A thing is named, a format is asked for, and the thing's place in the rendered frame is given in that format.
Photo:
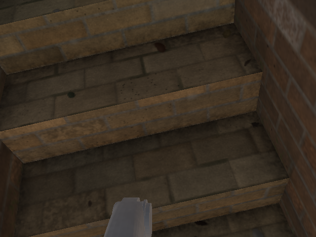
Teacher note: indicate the left robot thigh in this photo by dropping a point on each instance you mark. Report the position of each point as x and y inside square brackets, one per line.
[130, 218]

